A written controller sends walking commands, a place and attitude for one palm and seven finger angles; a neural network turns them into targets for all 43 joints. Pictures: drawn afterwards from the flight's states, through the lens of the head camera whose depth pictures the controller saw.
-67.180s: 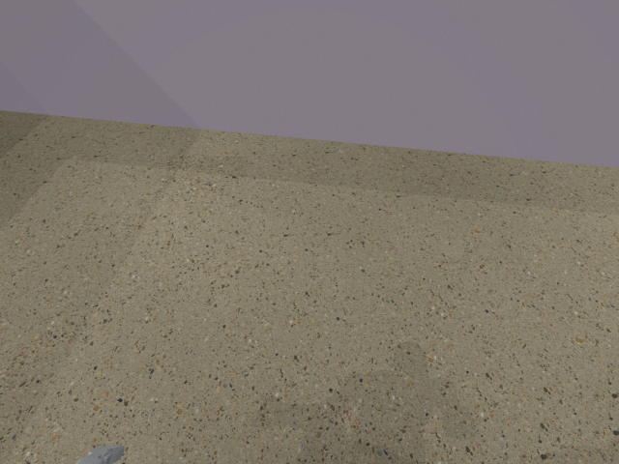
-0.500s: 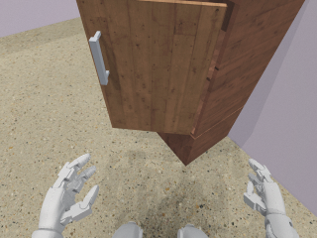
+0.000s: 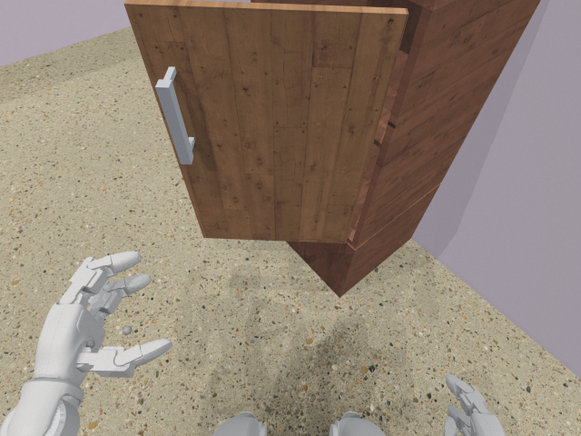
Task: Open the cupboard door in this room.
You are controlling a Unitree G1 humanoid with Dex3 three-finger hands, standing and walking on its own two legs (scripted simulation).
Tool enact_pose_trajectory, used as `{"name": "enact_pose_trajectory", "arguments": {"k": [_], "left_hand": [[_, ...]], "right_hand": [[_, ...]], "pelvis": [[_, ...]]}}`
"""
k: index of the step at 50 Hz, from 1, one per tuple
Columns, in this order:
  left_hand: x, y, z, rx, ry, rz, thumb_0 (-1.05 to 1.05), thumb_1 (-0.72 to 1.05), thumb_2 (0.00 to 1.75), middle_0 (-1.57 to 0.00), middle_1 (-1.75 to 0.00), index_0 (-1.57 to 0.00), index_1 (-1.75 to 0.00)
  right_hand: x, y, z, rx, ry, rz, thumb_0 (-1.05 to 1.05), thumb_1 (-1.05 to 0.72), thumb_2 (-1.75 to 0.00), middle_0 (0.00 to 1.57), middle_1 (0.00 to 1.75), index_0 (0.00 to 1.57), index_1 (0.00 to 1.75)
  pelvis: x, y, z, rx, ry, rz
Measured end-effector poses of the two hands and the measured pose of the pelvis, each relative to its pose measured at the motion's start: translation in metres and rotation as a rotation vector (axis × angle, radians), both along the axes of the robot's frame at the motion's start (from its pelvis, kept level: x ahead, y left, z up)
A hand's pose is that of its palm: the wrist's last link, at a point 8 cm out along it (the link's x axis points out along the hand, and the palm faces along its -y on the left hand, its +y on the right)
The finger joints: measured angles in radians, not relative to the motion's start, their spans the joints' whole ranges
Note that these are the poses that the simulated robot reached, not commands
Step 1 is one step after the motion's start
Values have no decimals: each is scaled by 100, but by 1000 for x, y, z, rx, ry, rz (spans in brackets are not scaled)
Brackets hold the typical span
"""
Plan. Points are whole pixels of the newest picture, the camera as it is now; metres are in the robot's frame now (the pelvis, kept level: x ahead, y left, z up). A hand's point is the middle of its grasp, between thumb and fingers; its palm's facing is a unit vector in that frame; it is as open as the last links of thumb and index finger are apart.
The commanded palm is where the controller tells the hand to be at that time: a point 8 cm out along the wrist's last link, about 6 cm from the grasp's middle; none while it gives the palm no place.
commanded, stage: raise the hand with hooked fingers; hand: left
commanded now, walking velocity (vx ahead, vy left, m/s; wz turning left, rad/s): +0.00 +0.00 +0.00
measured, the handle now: (179, 118) +0.59 +0.22 +0.08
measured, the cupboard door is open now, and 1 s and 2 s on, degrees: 48 48 48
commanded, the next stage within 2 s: move the hooked fingers beside the handle in 1.16 s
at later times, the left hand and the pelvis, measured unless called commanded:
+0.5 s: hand (83, 281) +0.28 +0.26 +0.09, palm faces +0.05 -1.00 -0.04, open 13.9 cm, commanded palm +0.26 +0.31 +0.09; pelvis +0.01 +0.00 +0.02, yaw +1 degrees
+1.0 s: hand (82, 257) +0.31 +0.27 +0.10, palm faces +0.04 -1.00 -0.02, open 14.0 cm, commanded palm +0.28 +0.32 +0.10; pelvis +0.01 +0.00 +0.03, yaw -1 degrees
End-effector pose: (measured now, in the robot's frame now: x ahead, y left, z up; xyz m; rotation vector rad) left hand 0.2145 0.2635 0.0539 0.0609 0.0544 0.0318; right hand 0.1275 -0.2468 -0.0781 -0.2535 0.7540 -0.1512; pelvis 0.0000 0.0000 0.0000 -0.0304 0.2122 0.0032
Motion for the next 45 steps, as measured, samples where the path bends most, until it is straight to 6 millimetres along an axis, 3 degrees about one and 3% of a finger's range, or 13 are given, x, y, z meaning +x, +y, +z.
{"name": "enact_pose_trajectory", "arguments": {"k": [7, 18, 25, 35, 45], "left_hand": [[10, 13, 5, -8, -12, -2, 0, -16, 44, -28, -98, -27, -98], [29, 38, 26, -10, -25, 13, -1, -41, 34, -30, -113, -29, -113], [42, 51, 36, -19, -20, 16, -1, -48, 31, -30, -118, -30, -118], [64, 65, 48, -30, -32, 13, -2, -50, 30, -30, -119, -30, -119], [71, 59, 44, -41, -8, -6, -2, -50, 30, -30, -120, -30, -120]], "right_hand": [[24, -5, 19, -42, -63, 15, 2, -91, -90, 20, 30, 21, 30], [51, 19, 31, 5, -112, 79, 2, -91, -90, 20, 30, 21, 30], [45, 21, 28, 16, -76, 82, 1, -91, -90, 21, 30, 21, 30], [23, 3, 28, -20, -10, 35, 2, -91, -90, 21, 30, 21, 30], [13, -8, 32, -35, 5, 4, 2, -91, -90, 21, 30, 21, 30]], "pelvis": [[5, 3, 5, -4, -16, 3], [10, 3, 15, -7, -44, 10], [11, 2, 20, -6, -55, 11], [12, 0, 25, -3, -62, 3], [13, 0, 28, 2, -59, -8]]}}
